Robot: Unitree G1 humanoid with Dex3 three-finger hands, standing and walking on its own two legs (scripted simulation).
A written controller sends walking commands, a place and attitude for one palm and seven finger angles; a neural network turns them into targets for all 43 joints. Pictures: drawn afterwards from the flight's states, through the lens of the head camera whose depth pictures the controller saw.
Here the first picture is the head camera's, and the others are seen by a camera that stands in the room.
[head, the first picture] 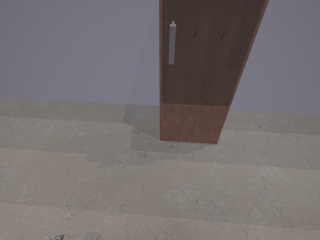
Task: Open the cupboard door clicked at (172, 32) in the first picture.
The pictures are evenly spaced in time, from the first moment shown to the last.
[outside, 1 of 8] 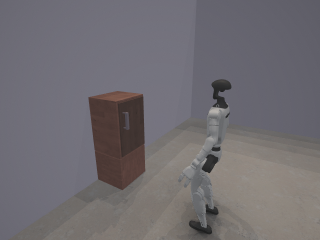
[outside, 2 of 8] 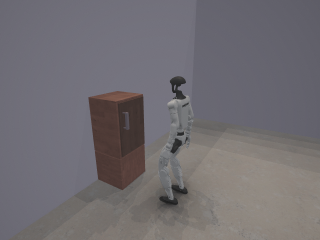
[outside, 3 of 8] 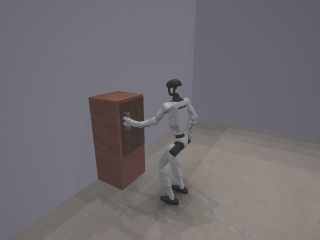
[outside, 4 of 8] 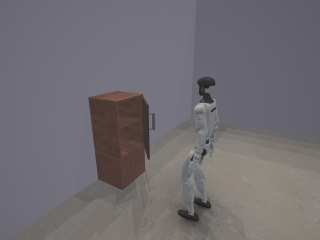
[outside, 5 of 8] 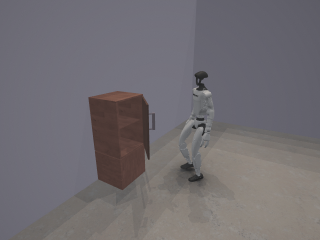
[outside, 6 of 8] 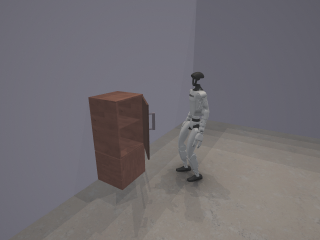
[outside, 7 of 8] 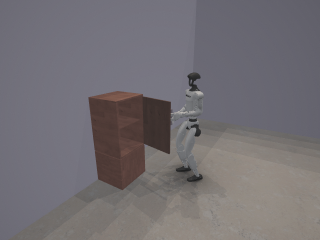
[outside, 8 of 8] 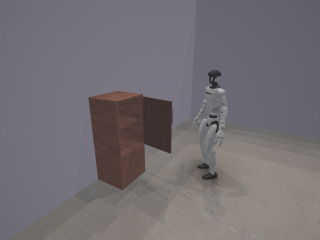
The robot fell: no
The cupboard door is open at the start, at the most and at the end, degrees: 0 82 82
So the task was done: yes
